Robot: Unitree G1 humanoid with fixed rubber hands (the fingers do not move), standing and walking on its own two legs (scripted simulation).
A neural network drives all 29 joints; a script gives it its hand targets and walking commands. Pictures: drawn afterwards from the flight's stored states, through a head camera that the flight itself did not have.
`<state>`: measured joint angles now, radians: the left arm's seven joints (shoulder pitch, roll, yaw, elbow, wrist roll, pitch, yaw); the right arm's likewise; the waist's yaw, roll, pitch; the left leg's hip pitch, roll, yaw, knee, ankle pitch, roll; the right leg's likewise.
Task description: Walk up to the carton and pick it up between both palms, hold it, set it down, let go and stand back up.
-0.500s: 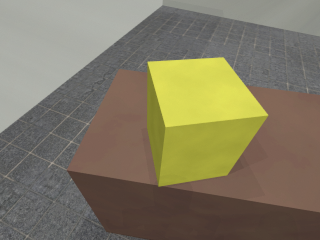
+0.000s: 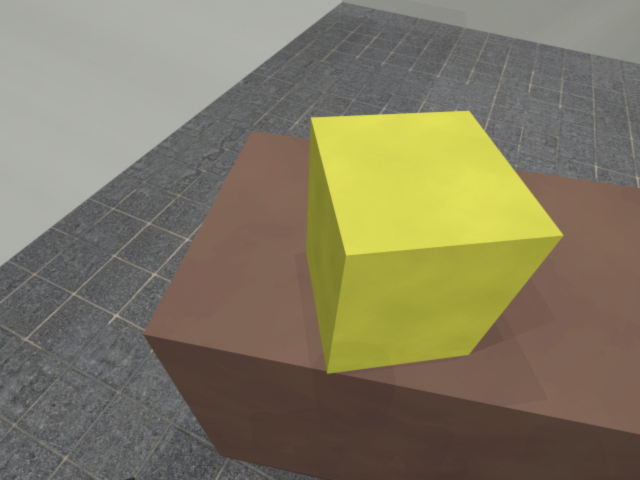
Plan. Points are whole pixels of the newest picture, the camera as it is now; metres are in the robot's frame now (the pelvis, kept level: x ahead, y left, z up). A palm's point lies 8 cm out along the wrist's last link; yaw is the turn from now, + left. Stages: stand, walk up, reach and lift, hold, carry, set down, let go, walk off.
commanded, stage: walk up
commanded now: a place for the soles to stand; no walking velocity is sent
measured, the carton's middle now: (396, 245) +0.39 -0.08 +0.10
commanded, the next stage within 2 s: none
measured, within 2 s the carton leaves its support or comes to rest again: neither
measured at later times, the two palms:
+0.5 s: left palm out of the picture +0.05 +0.27 -0.12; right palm out of the picture +0.08 -0.26 -0.10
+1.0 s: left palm out of the picture +0.04 +0.26 -0.12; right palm out of the picture +0.07 -0.26 -0.11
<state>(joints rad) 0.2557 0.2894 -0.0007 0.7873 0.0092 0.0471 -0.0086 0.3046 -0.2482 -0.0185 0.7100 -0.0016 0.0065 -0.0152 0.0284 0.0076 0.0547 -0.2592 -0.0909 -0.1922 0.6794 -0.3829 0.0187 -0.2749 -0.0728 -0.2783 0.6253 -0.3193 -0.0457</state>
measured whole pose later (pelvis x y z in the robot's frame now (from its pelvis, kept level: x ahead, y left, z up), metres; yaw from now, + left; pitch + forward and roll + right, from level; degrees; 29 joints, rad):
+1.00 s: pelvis -0.01 -0.01 +0.00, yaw +0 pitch -2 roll -1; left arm 0.30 0.30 0.01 0.78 0.01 0.05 -0.01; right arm 0.32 -0.25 -0.02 0.71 0.00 0.01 -0.01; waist 0.03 0.00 0.04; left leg -0.27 -0.08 -0.19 0.69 -0.37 0.01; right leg -0.29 -0.07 -0.28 0.64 -0.31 -0.06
